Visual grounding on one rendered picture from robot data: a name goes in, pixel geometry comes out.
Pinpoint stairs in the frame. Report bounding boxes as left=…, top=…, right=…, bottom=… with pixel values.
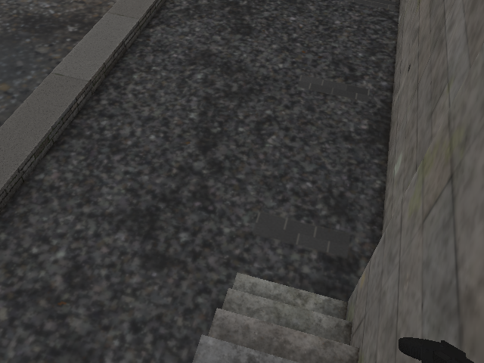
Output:
left=192, top=273, right=359, bottom=363

